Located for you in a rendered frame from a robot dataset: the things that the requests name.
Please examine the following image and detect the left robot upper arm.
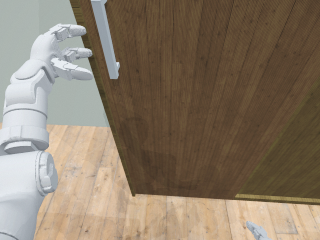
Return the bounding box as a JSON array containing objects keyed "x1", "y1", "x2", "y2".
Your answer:
[{"x1": 0, "y1": 150, "x2": 58, "y2": 240}]

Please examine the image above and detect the right robot hand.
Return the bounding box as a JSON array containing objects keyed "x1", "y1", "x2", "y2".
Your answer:
[{"x1": 246, "y1": 221, "x2": 272, "y2": 240}]

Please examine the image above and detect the left robot hand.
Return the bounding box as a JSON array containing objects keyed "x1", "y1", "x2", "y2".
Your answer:
[{"x1": 30, "y1": 23, "x2": 93, "y2": 81}]

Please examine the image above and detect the robot left forearm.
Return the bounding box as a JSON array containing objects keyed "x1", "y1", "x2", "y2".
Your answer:
[{"x1": 0, "y1": 59, "x2": 55, "y2": 156}]

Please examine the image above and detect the handle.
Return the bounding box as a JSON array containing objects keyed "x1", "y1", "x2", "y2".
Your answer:
[{"x1": 91, "y1": 0, "x2": 120, "y2": 79}]

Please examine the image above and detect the wardrobe door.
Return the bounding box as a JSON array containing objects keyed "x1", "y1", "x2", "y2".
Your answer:
[
  {"x1": 238, "y1": 75, "x2": 320, "y2": 199},
  {"x1": 79, "y1": 0, "x2": 320, "y2": 200}
]

